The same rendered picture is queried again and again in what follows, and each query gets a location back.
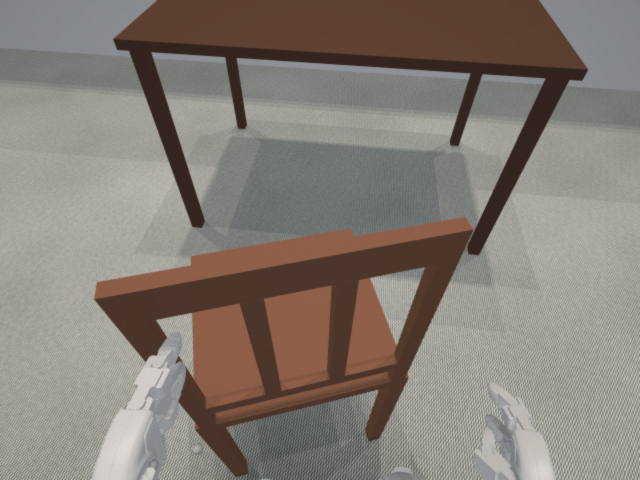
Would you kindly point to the chair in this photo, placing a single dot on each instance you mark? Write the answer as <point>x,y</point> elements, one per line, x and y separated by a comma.
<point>290,324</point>

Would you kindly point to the robot left hand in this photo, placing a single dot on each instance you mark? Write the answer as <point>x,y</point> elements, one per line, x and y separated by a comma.
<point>136,435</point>

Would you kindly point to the robot right hand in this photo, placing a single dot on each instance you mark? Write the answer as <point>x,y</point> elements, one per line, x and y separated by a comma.
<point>525,454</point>

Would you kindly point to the table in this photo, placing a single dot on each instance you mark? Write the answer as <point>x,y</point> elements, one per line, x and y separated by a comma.
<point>493,37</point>

